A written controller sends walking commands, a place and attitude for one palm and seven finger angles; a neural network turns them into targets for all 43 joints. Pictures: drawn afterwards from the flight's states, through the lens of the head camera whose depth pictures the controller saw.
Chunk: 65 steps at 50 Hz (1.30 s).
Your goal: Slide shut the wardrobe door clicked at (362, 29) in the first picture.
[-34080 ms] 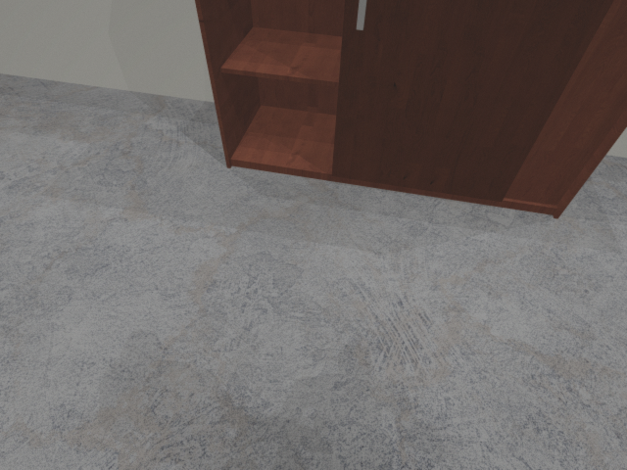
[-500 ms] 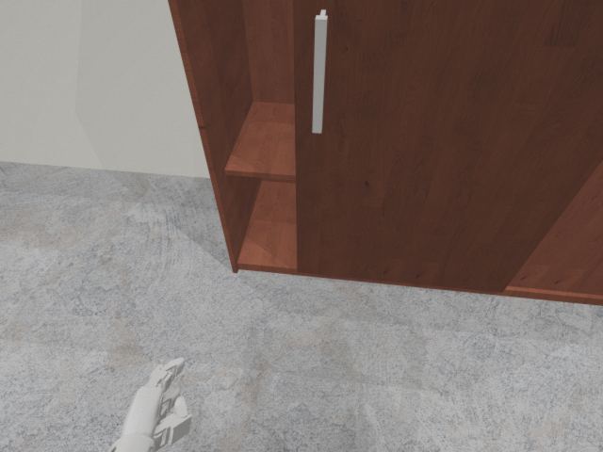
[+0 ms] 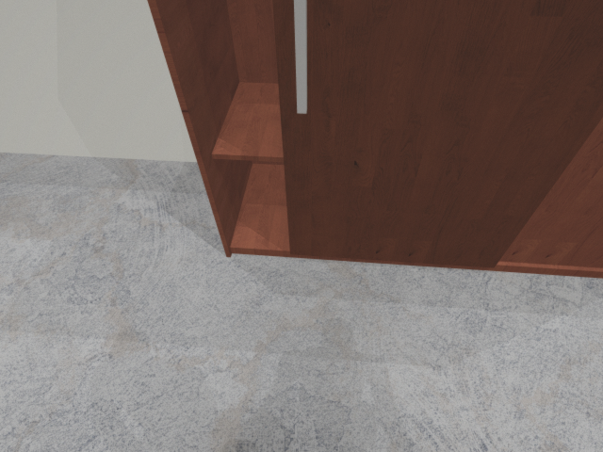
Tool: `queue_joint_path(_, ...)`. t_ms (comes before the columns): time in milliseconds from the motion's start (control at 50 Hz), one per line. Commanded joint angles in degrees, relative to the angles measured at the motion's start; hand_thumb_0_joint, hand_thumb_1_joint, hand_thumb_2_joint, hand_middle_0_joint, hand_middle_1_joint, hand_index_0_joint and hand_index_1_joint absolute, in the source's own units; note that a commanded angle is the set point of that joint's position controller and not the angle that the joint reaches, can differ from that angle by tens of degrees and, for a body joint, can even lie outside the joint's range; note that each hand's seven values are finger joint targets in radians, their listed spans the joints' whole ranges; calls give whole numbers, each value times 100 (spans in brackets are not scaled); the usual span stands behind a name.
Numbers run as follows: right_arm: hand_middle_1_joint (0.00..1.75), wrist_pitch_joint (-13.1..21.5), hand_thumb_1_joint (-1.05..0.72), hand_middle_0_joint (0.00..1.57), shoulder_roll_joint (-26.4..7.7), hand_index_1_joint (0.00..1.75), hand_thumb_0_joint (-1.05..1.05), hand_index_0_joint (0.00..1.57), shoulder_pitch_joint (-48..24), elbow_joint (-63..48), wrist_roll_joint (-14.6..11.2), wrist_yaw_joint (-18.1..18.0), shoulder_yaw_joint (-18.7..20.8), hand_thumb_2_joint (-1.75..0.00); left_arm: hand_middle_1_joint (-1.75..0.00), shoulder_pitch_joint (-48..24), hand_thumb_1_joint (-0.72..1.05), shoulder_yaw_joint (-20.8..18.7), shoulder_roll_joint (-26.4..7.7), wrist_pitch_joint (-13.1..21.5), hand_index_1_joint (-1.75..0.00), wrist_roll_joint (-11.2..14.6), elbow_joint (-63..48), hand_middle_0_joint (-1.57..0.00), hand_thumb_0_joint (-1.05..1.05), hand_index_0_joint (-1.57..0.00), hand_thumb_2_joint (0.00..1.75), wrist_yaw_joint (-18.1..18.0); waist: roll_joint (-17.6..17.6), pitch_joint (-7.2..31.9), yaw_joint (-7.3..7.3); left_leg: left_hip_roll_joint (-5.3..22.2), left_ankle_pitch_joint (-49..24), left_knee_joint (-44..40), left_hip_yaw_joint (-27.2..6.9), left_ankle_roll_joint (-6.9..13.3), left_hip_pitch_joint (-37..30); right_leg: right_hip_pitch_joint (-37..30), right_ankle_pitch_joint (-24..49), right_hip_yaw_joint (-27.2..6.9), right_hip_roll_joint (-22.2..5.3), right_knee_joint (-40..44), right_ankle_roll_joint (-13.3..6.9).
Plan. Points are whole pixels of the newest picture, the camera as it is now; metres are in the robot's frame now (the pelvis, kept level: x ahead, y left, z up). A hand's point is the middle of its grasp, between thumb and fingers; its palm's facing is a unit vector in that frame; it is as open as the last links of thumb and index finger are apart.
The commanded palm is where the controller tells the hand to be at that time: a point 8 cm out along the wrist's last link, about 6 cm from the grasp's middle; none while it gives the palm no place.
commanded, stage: let the arm hang, fingers relaxed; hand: right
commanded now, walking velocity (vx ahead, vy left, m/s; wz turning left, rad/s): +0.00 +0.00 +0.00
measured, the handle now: (302, 53) +0.87 +0.05 +0.10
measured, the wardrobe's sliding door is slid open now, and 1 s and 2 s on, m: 0.25 0.25 0.25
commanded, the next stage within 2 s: look to check the result in 0.64 s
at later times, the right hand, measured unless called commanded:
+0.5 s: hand out of the picture +0.02 -0.17 -0.17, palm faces -0.02 +0.98 -0.19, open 7.3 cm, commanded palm none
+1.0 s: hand out of the picture +0.06 -0.19 -0.17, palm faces -0.02 +0.97 -0.25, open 7.4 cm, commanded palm none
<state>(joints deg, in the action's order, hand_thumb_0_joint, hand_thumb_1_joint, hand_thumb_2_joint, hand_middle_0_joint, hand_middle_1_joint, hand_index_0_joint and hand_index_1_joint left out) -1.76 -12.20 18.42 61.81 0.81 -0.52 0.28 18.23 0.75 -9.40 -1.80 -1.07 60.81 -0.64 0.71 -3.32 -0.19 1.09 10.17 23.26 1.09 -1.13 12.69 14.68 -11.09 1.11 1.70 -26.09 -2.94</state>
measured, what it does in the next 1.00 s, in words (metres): stands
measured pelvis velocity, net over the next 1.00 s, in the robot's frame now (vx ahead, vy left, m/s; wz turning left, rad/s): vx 0.03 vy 0.01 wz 0.02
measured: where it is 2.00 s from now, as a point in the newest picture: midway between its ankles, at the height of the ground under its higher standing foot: outside the picture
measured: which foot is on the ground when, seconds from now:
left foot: down 0.00-1.00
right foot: down 0.00-1.00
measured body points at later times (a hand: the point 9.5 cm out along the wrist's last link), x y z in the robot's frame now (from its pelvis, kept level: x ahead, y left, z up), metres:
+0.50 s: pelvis +0.01 +0.00 +0.00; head +0.01 +0.00 +0.45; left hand +0.00 +0.21 -0.16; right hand +0.02 -0.22 -0.16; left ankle +0.02 +0.14 -0.74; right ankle +0.03 -0.08 -0.74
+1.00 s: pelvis +0.03 +0.01 +0.01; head +0.04 +0.02 +0.45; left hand +0.05 +0.26 -0.15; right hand +0.07 -0.24 -0.15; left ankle +0.02 +0.14 -0.74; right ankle +0.03 -0.08 -0.74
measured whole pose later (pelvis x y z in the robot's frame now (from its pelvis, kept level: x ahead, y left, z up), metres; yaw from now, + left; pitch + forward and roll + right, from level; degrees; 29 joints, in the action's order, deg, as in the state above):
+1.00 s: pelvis +0.03 +0.01 +0.01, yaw +1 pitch -1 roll +0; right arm 0.6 -12.4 10.5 66.0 0.8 -0.8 0.7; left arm 11.2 -0.5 -12.1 0.2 -0.9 64.8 -1.1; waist -0.8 -2.9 -0.6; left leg 0.4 11.0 20.5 0.1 -0.4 8.5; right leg 8.8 -11.0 1.9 1.1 -20.7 -1.7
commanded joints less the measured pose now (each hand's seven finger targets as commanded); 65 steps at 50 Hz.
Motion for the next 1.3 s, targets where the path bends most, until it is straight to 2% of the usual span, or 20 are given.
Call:
queue_joint_path(0, 30, 189, -90, 20, -496, 30, 0, 20, 51, -58, -9, -85, 59, -90, -30, 146, 90, -194, -644, 162, -30, 29, -203, -20, 0, -20, 90, -105, -245, 80, -9, 365, 545, -453, -382, 312, -20, 99, -756, -797, -691, 939, -1)
queue_joint_path(60, 30, 191, -90, 20, -425, 30, 0, 20, 121, 122, -12, -105, 36, -90, -30, 282, 90, -199, -554, 163, -30, 28, -54, -20, 0, -20, 90, -117, -108, 34, -28, 372, 584, -450, -382, 297, 62, 15, -767, -781, -699, 978, -11)
queue_joint_path(100, 30, 191, -90, 20, -404, 30, 0, 20, 199, 202, -7, -119, 29, -90, -30, 300, 90, -210, -536, 163, -30, 37, 3, -20, 0, -20, 90, -119, -175, 3, -9, 349, 553, -422, -380, 291, 71, 12, -774, -777, -697, 975, -20)
queue_joint_path(260, 30, 203, -90, 20, -267, 30, 0, 20, 160, 307, 7, -147, 46, -90, -30, 338, 90, -211, -384, 178, -30, 19, 141, -20, 0, -20, 90, -122, 11, -202, -19, 362, 609, -425, -404, 249, 168, 74, -779, -738, -683, 1069, -12)
queue_joint_path(340, 30, 221, -90, 20, -230, 30, 0, 20, 99, 282, 9, -154, 64, -90, -30, 264, 90, -208, -350, 210, -30, 14, 152, -20, 0, -20, 90, -124, -209, -139, -15, 368, 431, -393, -410, 241, 109, 5, -616, -731, -679, 1079, 4)
queue_joint_path(420, 30, 233, -90, 20, -234, 30, 0, 20, 17, 275, 16, -154, 85, -90, -30, 177, 90, -213, -351, 225, -30, 14, 176, -20, 0, -20, 90, -124, -125, -223, -6, 393, 331, -419, -413, 237, 87, -2, -459, -691, -667, 1068, 20)
queue_joint_path(560, 30, 260, -90, 20, -373, 30, 0, 20, -174, 237, 1, -134, 115, -90, -30, 8, 90, -234, -525, 245, -30, 13, 162, -20, 0, -20, 90, -131, -250, -80, -20, 419, 226, -498, -471, 254, 8, -223, -215, -612, -692, 1010, 50)
queue_joint_path(600, 30, 287, -90, 20, -468, 30, 0, 20, -201, 222, 5, -136, 132, -90, -30, -8, 90, -250, -595, 258, -30, 28, 138, -20, 0, -20, 90, -129, -27, 52, -15, 434, 32, -509, -485, 263, -114, -308, 98, -581, -696, 900, 46)
queue_joint_path(640, 30, 294, -90, 20, -491, 30, 0, 20, -293, 222, -5, -130, 129, -90, -30, -72, 90, -246, -630, 268, -30, 21, 156, -20, 0, -20, 90, -130, -21, 86, -35, 459, -9, -523, -493, 262, -98, -421, 244, -558, -699, 886, 62)
queue_joint_path(680, 30, 288, -90, 20, -529, 30, 0, 20, -362, 235, -9, -127, 127, -90, -30, -141, 90, -250, -676, 257, -30, 19, 175, -20, 0, -20, 90, -134, -163, 18, -46, 453, 70, -569, -510, 270, -57, -434, 172, -563, -718, 919, 72)
queue_joint_path(900, 30, 332, -90, 20, -832, 30, 0, 20, -612, 210, -12, -116, 169, -90, -30, -482, 90, -257, -989, 281, -30, 28, 168, -20, 0, -20, 90, -121, -60, 286, -31, 516, -509, -602, -534, 288, -349, -692, 744, -540, -775, 843, 97)
queue_joint_path(980, 30, 332, -90, 20, -927, 30, 0, 20, -785, 197, -19, -104, 173, -90, -30, -616, 90, -254, -1100, 288, -30, 22, 177, -20, 0, -20, 90, -117, -157, 270, -40, 533, -544, -632, -535, 286, -404, -724, 768, -556, -801, 920, 117)
queue_joint_path(1020, 30, 340, -90, 20, -981, 30, 0, 20, -824, 189, -16, -103, 185, -90, -30, -698, 90, -258, -1136, 285, -30, 22, 159, -20, 0, -20, 90, -110, -67, 216, -35, 553, -629, -659, -523, 283, -400, -736, 816, -547, -806, 921, 121)
queue_joint_path(1080, 30, 338, -90, 20, -1049, 30, 0, 20, -947, 168, -18, -89, 192, -90, -30, -786, 90, -261, -1242, 282, -30, 14, 160, -20, 0, -20, 90, -104, -157, 183, -40, 537, -461, -728, -557, 289, -405, -723, 685, -568, -810, 984, 140)
queue_joint_path(1280, 30, 377, -90, 20, -1296, 30, 0, 20, -1159, 95, -21, -72, 223, -90, -30, -1014, 90, -279, -1490, 308, -30, 18, 115, -20, 0, -20, 90, -86, -76, 421, -42, 597, -968, -738, -572, 304, -612, -917, 1024, -554, -852, 988, 159)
